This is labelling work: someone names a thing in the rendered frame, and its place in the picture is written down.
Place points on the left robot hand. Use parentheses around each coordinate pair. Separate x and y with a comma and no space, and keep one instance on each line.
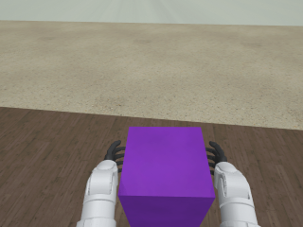
(111,154)

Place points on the right robot hand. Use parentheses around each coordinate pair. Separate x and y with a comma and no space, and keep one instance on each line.
(219,155)

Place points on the right robot forearm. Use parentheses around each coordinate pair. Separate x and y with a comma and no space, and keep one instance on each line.
(235,197)

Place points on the carton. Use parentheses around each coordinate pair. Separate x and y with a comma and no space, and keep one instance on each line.
(165,178)

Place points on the left robot forearm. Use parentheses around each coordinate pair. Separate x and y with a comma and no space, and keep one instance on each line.
(99,201)

